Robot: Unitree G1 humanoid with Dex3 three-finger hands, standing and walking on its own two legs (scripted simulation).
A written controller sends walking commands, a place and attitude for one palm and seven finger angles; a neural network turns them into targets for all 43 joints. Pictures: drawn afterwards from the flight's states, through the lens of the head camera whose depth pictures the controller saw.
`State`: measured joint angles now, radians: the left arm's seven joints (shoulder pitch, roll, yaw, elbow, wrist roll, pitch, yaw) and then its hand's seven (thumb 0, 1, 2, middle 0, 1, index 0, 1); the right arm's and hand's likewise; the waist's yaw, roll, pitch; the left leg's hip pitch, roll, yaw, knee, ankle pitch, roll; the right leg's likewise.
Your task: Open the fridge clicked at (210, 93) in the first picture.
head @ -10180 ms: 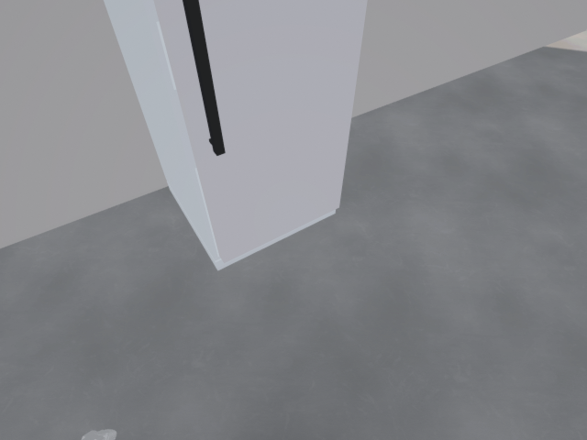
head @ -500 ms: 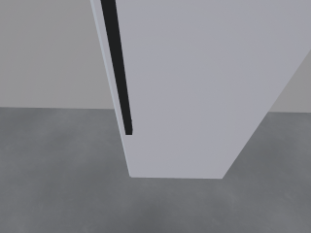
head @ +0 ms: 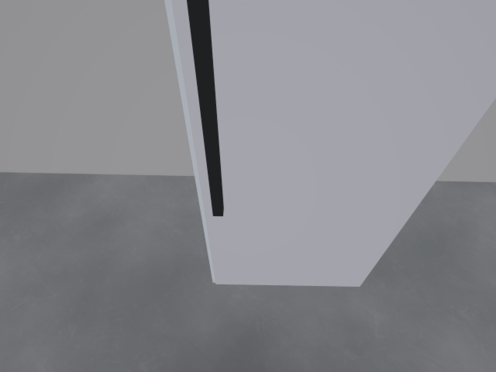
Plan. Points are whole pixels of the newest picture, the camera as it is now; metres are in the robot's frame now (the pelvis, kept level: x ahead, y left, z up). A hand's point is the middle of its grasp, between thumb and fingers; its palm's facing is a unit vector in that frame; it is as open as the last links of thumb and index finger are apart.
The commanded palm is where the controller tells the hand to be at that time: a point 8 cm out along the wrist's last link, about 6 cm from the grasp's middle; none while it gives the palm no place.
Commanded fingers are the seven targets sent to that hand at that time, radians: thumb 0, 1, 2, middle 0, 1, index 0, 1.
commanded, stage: look again from close up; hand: left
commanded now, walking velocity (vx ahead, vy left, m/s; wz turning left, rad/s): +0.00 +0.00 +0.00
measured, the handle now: (211, 126) +0.51 +0.11 +0.12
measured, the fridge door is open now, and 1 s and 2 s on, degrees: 0 0 0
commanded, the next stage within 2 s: raise the hand to about handle height in 1.32 s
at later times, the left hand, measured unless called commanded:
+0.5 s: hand out of the picture +0.00 +0.16 -0.17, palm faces +0.01 -0.98 -0.20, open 7.3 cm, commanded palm none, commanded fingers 0.00 0.90 0.90 -0.20 -0.30 -0.20 -0.30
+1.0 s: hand out of the picture +0.00 +0.16 -0.17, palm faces +0.03 -0.97 -0.23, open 7.3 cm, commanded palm none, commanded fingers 0.00 0.90 0.90 -0.20 -0.30 -0.20 -0.30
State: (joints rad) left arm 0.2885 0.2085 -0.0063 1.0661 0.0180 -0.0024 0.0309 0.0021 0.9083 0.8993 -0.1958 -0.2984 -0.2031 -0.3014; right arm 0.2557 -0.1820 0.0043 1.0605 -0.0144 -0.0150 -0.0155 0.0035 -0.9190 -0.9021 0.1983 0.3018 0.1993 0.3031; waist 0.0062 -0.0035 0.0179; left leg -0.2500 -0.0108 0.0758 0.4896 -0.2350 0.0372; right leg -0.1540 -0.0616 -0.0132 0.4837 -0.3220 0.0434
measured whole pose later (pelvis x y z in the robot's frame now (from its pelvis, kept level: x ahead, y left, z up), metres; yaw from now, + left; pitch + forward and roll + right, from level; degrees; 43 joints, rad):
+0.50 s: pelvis +0.00 -0.01 +0.00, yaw +0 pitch -1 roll +0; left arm 0.28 0.18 -0.01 1.10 0.02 -0.01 0.03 0.00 0.91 0.90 -0.20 -0.30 -0.20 -0.30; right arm 0.23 -0.17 0.00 1.11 -0.01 -0.02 -0.02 0.00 -0.91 -0.90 0.20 0.30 0.20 0.30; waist 0.01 -0.01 0.03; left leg -0.23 0.01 0.07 0.46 -0.22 0.01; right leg -0.14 -0.04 -0.02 0.47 -0.31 0.02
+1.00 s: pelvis +0.00 -0.03 +0.00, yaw +1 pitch -1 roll +0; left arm 0.27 0.20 0.00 1.10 0.02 -0.01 0.02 0.00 0.91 0.90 -0.20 -0.30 -0.20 -0.30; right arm 0.22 -0.19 0.00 1.12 -0.01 -0.01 -0.02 0.00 -0.91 -0.90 0.20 0.30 0.20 0.30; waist 0.01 -0.01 0.03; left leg -0.22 0.02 0.04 0.44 -0.20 -0.01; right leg -0.13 -0.02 -0.04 0.45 -0.31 0.00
